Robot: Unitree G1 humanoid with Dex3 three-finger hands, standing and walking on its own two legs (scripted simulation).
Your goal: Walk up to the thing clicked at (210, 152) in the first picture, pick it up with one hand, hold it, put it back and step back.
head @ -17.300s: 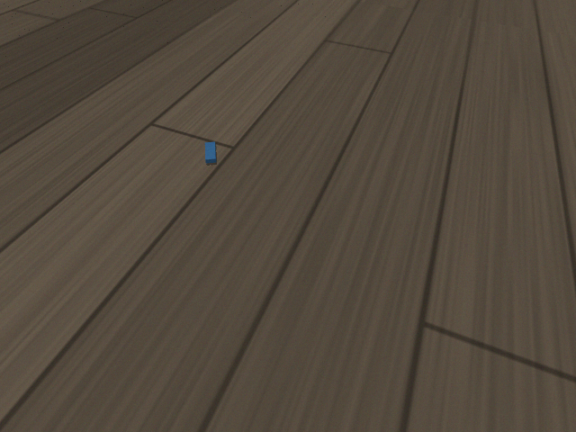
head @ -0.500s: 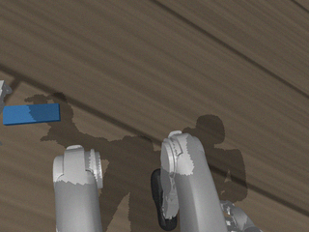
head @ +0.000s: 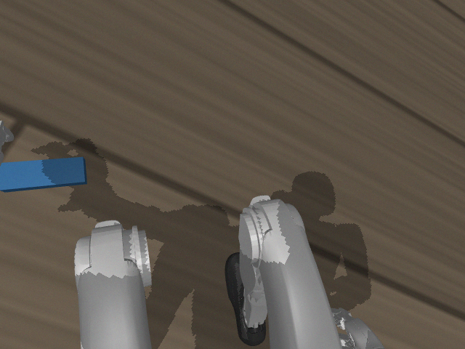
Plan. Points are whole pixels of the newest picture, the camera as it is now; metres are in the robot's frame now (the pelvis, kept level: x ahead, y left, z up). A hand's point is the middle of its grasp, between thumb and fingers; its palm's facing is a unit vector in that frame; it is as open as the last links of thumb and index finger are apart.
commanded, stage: rise first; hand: left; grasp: from above
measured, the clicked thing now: (45, 174) +0.45 +0.29 -0.30
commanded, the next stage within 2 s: approach in 0.82 s
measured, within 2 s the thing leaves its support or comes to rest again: neither
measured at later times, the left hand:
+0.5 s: hand out of the picture +0.41 +0.34 -0.18, palm faces -0.45 -0.07 -0.89, open 13.9 cm
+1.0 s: hand out of the picture +0.41 +0.33 -0.18, palm faces -0.46 -0.08 -0.89, open 13.9 cm
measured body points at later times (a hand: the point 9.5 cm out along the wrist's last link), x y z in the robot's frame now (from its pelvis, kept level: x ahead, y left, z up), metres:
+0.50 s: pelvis +0.00 +0.00 +0.00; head +0.22 +0.09 +0.38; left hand +0.42 +0.34 -0.13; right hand +0.07 -0.28 -0.10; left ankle +0.06 +0.12 -0.28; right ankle +0.10 -0.14 -0.28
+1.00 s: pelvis +0.00 +0.00 +0.00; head +0.23 +0.09 +0.38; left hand +0.43 +0.33 -0.13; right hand +0.08 -0.28 -0.10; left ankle +0.06 +0.12 -0.28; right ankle +0.10 -0.14 -0.28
